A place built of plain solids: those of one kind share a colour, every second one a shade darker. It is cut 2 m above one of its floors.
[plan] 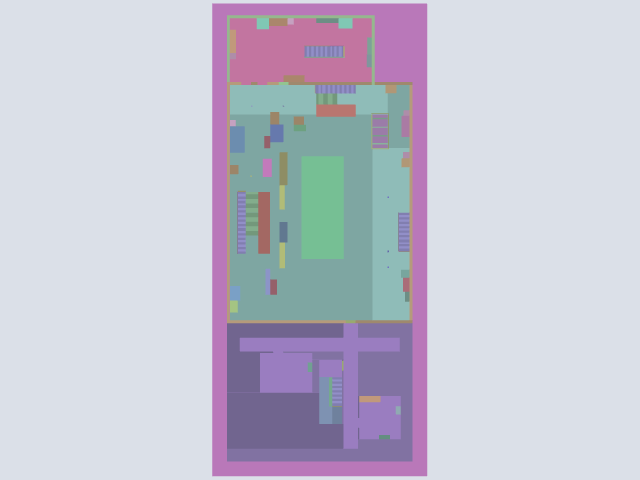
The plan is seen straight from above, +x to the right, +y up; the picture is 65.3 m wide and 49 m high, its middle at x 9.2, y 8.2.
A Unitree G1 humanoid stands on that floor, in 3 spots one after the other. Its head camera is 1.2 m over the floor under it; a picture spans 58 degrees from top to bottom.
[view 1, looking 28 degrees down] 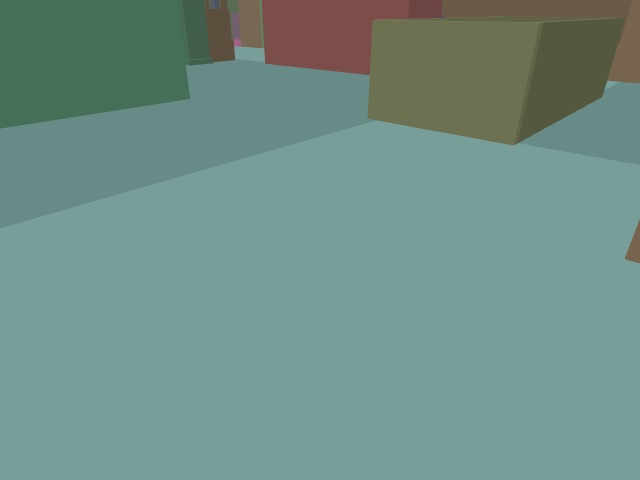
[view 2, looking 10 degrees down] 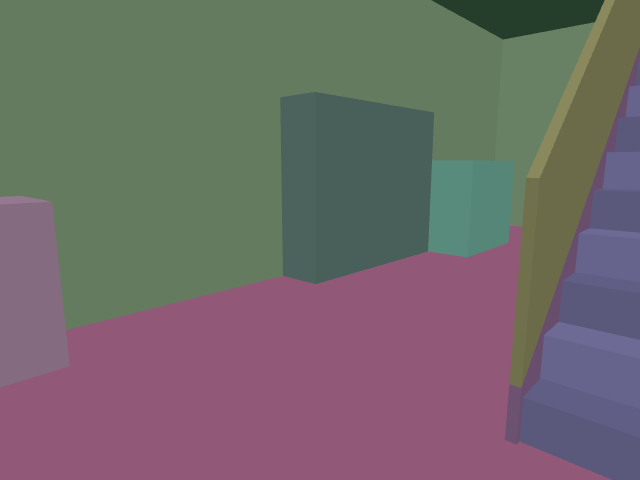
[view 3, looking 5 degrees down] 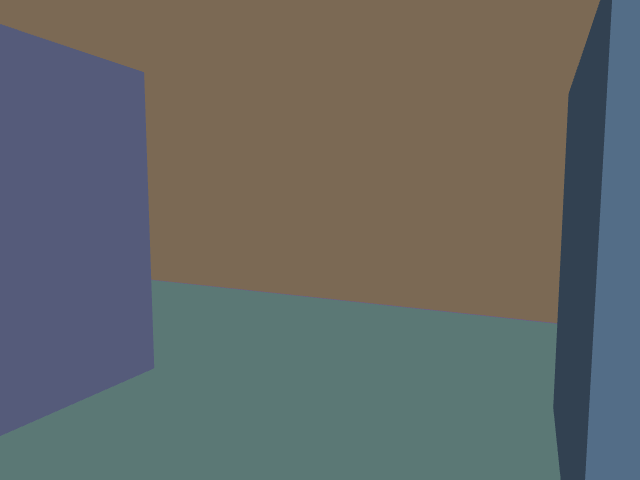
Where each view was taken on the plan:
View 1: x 17.66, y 13.01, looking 132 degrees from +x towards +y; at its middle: floor_bay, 2.56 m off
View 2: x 5.77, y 27.43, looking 43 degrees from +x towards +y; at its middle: lockers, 4.34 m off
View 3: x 1.23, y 4.80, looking -64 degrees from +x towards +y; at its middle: wall_bay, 5.37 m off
